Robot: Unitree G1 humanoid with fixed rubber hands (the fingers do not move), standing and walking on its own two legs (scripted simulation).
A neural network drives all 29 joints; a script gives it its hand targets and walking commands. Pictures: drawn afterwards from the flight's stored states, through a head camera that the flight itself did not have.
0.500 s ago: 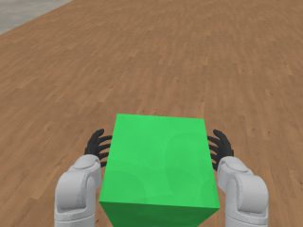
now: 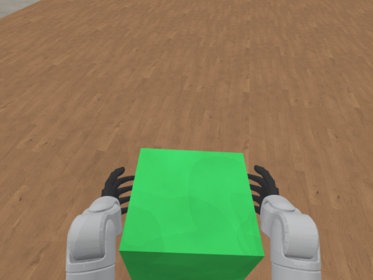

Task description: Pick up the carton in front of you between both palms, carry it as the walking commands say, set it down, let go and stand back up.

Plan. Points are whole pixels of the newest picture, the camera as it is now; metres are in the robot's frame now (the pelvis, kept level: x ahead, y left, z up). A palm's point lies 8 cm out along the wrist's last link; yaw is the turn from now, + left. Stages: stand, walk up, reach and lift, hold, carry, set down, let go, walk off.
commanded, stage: carry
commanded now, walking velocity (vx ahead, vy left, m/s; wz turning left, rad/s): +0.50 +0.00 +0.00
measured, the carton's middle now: (187, 224) +0.26 +0.00 +0.00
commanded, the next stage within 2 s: none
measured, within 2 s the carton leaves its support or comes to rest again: neither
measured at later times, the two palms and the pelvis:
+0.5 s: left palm (144, 94) +0.59 +0.13 +0.09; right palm (248, 94) +0.61 -0.17 +0.09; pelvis +0.33 -0.03 +0.01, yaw +3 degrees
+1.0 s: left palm (145, 53) +0.90 +0.17 +0.07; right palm (223, 52) +0.91 -0.13 +0.08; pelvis +0.63 +0.01 +0.02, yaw +0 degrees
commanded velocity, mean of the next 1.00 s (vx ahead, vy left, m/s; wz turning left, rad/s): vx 0.34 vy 0.00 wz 0.00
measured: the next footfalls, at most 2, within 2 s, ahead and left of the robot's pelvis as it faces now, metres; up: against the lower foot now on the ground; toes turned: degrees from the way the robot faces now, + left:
right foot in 0.40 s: +0.44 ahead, -0.12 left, +0.00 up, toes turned -10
left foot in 0.86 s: +0.75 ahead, +0.11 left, +0.00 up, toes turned -4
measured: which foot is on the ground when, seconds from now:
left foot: down 0.00-0.42, up 0.44-0.84, down 0.86-1.00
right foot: up 0.00-0.38, down 0.40-0.88, up 0.90-1.00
